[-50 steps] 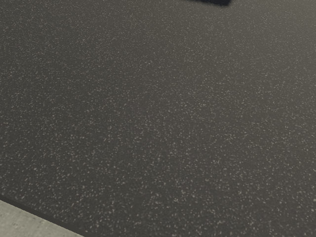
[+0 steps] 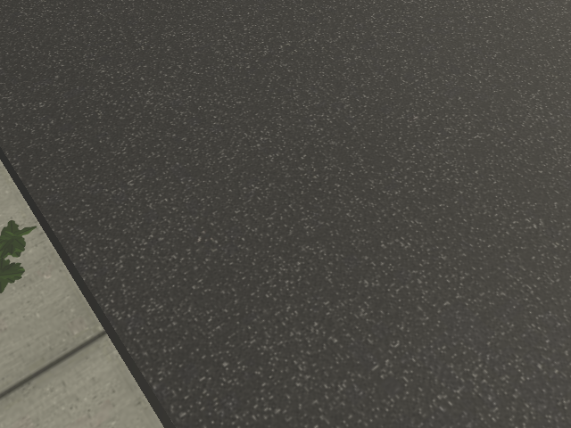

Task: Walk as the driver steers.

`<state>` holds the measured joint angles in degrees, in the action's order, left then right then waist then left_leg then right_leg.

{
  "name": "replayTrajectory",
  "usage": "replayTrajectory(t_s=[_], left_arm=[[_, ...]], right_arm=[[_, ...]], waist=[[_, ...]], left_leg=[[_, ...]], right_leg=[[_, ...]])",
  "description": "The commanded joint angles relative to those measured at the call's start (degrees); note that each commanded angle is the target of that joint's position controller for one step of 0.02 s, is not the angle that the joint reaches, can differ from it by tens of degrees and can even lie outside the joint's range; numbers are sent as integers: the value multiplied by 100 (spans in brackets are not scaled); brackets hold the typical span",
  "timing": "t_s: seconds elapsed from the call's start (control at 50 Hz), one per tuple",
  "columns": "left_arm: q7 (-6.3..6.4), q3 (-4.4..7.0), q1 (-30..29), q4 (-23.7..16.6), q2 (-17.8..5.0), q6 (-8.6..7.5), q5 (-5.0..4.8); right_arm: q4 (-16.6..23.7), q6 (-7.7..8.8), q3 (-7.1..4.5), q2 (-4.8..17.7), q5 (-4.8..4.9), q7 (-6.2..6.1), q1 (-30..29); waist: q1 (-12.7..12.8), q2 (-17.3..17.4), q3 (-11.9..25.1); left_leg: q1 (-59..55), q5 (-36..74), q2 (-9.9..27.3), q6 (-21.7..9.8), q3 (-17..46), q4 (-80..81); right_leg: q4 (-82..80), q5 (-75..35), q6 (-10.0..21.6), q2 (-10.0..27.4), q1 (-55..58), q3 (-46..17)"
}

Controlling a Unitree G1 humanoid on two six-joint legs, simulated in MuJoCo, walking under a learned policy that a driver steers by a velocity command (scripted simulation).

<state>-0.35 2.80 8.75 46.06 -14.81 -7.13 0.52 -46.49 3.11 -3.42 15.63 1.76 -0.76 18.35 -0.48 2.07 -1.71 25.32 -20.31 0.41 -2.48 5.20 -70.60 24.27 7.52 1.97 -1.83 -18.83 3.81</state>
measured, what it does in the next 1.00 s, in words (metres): walks ahead: left foot, then right foot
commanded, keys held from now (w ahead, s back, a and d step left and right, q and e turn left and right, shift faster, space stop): w+q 0.12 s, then w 0.88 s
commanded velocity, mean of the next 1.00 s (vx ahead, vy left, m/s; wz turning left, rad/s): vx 0.50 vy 0.00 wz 0.21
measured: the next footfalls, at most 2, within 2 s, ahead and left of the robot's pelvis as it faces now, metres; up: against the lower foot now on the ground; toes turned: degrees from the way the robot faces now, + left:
left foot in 0.38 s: +0.34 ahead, +0.19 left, +0.00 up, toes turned +12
right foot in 0.92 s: +0.69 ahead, +0.01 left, +0.00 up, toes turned +7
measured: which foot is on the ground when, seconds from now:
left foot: up 0.00-0.36, down 0.38-0.94, up 0.96-1.00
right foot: down 0.00-0.38, up 0.40-0.90, down 0.92-1.00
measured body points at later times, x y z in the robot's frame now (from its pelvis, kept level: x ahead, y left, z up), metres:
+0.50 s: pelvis +0.26 +0.09 +0.00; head +0.29 +0.11 +0.45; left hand +0.28 +0.37 -0.14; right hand +0.45 -0.14 -0.10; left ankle +0.30 +0.18 -0.74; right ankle +0.18 -0.08 -0.64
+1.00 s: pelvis +0.54 +0.08 -0.01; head +0.58 +0.08 +0.44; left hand +0.67 +0.36 -0.11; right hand +0.61 -0.19 -0.15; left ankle +0.35 +0.19 -0.66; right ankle +0.65 +0.01 -0.74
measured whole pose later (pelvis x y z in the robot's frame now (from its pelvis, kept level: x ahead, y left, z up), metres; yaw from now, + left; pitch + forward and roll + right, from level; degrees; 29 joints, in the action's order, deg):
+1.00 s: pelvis +0.54 +0.08 -0.01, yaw +10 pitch +2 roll +1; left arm -2.5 2.5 5.5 46.1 -15.1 -5.7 -0.4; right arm -49.8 4.3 -3.0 15.8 1.4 -0.2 20.9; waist -1.3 0.8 -1.5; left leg 14.2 -26.6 0.0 -1.5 3.1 -60.7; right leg 33.1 9.2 3.6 -0.6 -26.6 3.2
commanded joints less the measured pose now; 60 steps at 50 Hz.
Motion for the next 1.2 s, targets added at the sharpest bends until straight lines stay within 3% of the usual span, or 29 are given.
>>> replayTrajectory(t_s=[0.02, 0.08, 0.18, 0.28, 0.32, 0.34, 0.36, 0.38, 0.4, 0.42, 0.44, 0.46, 0.48, 0.5, 0.56, 0.6, 0.72, 0.82, 0.88, 0.9, 0.92, 0.94, 0.96, 0.98, 1.0, 1.02, 1.06, 1.1, 1.2], left_arm=[[-28, 138, 178, -116, -486, -81, -2], [-32, 233, 274, 29, -729, -122, -42], [-20, 261, 538, 171, -921, -27, -61], [-40, 287, 984, 412, -1173, 135, -221], [-25, 300, 992, 483, -1265, 227, -264], [-12, 293, 883, 493, -1303, 270, -274], [8, 236, 938, 507, -1177, 297, -235], [29, 108, 938, 350, -909, 274, -81], [-48, -128, 1541, 181, -153, 127, -20], [-87, 7, 1166, 282, -751, -18, -227], [-100, 80, 662, 80, -944, -65, -382], [-60, 55, 461, 40, -857, -65, -306], [-34, 78, 390, 61, -822, -29, -184], [-43, 95, 541, 94, -775, 47, -160], [-35, 70, 642, 126, -524, 243, -130], [-10, 60, 287, 2, -472, 287, -75], [-117, -20, -802, -281, -308, 206, -106], [-263, -20, -1321, -556, -420, 132, -143], [-293, 73, -807, -468, -636, 91, -127], [-258, 186, -84, -248, -809, 93, -109], [-201, 317, 928, 12, -1135, 102, -83], [-164, 463, 1638, 115, -1728, 134, 20], [-189, 350, 1745, 167, -1363, 145, -79], [-183, 253, 1322, 116, -1070, 136, -132], [-170, 199, 873, 7, -892, 150, -125], [-182, 146, 505, -37, -724, 150, -84], [-206, 91, 241, -51, -538, 95, 8], [-192, 118, 325, 44, -632, 32, -17], [-30, 167, 848, 255, -837, 112, -100]], right_arm=[[469, -35, -84, 196, 26, 29, 192], [762, -104, -59, 159, -41, 21, -220], [1034, 15, 20, 85, -60, 166, -985], [1394, 55, 58, 165, -39, 313, -1799], [1450, 68, 2, 316, -67, 338, -1698], [1339, 80, -86, 452, -95, 331, -1227], [1031, 74, -259, 744, -106, 294, -302], [824, 38, -447, 1255, -116, 196, 762], [789, 38, -511, 1860, -129, 175, 867], [825, 94, -361, 1260, -129, 198, 997], [810, 142, -273, 1032, -164, 218, 660], [862, 155, -218, 845, -139, 230, 209], [901, 162, -162, 639, -150, 251, -144], [921, 187, -121, 495, -188, 258, -318], [785, 309, -155, 571, -167, 239, -317], [650, 330, -181, 646, -167, 183, -160], [303, 255, -209, 812, -122, 59, 288], [-15, 167, -248, 900, -63, 23, 562], [-60, 87, -279, 1015, -62, -7, 368], [-55, 44, -255, 980, -78, -16, 278], [7, 28, -166, 797, -135, -34, 319], [114, 121, 22, 186, -155, 23, 1049], [32, 259, 46, 236, -107, 48, 970], [149, 339, -88, 732, 49, 85, 465], [277, 369, -79, 768, 69, 76, 28], [315, 350, -92, 724, -28, 42, -215], [247, 206, -121, 578, -98, 9, -3], [206, 104, -100, 415, -112, -11, 99], [539, 149, -73, 299, -204, -21, -935]], waist=[[2, -647, 278], [13, -494, 64], [266, -395, -18], [478, -501, -287], [292, -644, -193], [-56, -675, 103], [-478, -576, 657], [-895, 29, 1403], [-351, 1542, 2063], [-667, 796, 2294], [-588, 624, 1462], [-384, 262, 1074], [-196, 158, 784], [10, 250, 710], [213, 128, 495], [158, 46, 262], [-230, 140, -116], [-322, 208, -306], [27, 358, 45], [403, 313, 477], [780, 71, 1212], [615, -1306, 2135], [690, -1730, 2539], [673, -1297, 1638], [530, -833, 1053], [349, -503, 604], [21, -715, 421], [-74, -677, 348], [154, -462, 69]], left_leg=[[1026, 328, 697, 10, 145, 21], [1470, 718, 825, 80, 143, 577], [1376, 2009, 696, 59, -123, 2229], [1164, 1573, 477, -87, -548, 3347], [812, 1054, 287, -263, -729, 3648], [33, 1152, 70, -384, -915, 3944], [-1319, 1349, -210, -529, -1066, 4089], [-3106, 1581, 646, -854, 115, 3957], [-4709, 695, 2094, -1835, 3112, 4706], [-4654, 520, 2221, -1821, 3719, 5249], [-4055, 1097, 2012, -1541, 2749, 5231], [-3276, 1686, 1753, -1366, 1993, 5247], [-2599, 2107, 1518, -1259, 1464, 5393], [-2167, 2228, 1365, -1198, 1158, 5594], [-1709, 2558, 1268, -1286, 706, 6054], [-1724, 2674, 1238, -1282, 465, 6211], [-1913, 2116, 1040, -984, -110, 6341], [-2709, 2205, 1418, -873, -8, 5960], [-2959, 3705, 1414, -681, -79, 5267], [-2826, 4582, 1153, -550, -293, 4406], [-2023, 4091, 840, -350, -528, 3017], [356, 1687, -40, 118, -713, 603], [1294, -1206, -410, 127, 133, -348], [1898, -970, -39, 28, 281, -769], [1902, -423, 298, -50, 70, -564], [1676, 20, 533, -47, -49, -158], [988, 487, 782, -24, -17, 325], [902, 694, 819, 71, -97, 595], [1448, 1989, 739, 324, -201, 2266]], right_leg=[[-1537, -125, 964, 1622, 946, -1490], [-1758, -630, 1102, 1742, 922, -977], [-1704, -1032, 954, 1543, 1189, -119], [-1493, -802, 828, 1804, 1764, -45], [-1067, -1622, 728, 1924, 2064, -15], [-421, -2573, 605, 1815, 2024, 177], [714, -3247, 441, 1536, 1675, 449], [2546, -1912, 156, 1241, 382, 633], [4575, 2310, -164, 205, -1878, 238], [5289, 2565, -77, 311, -2421, -754], [5349, 2073, 19, 571, -2817, -703], [5011, 1534, 36, 833, -2631, -652], [4648, 1204, 9, 991, -2341, -658], [4440, 957, -4, 1112, -1956, -728], [3961, 546, -126, 1095, -1764, -677], [3401, 77, -224, 1091, -2093, -681], [1383, -1412, -223, 782, -1980, -436], [718, -912, 43, 655, -2091, -456], [519, -357, 296, 364, -1164, -190], [423, -384, 435, 137, -171, 14], [643, -598, 685, 530, 1444, -408], [403, 274, 1619, 2065, 3807, -3015], [-640, 1004, 1834, 2420, 4194, -4759], [-742, 1406, 1501, 2259, 3560, -4035], [-819, 1158, 1289, 2067, 2679, -3231], [-997, 667, 1184, 1835, 1809, -2647], [-1336, 60, 1096, 1509, 940, -2016], [-1557, -473, 1193, 1429, 696, -1611], [-1673, -1174, 1115, 1235, 990, -1201]])
Keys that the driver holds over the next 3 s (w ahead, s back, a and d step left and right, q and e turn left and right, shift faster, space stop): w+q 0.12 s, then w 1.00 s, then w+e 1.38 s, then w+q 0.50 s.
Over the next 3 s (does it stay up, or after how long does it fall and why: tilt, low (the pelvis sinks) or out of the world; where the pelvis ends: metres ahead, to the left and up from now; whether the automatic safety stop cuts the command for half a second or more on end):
stays up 1.53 -0.15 0.00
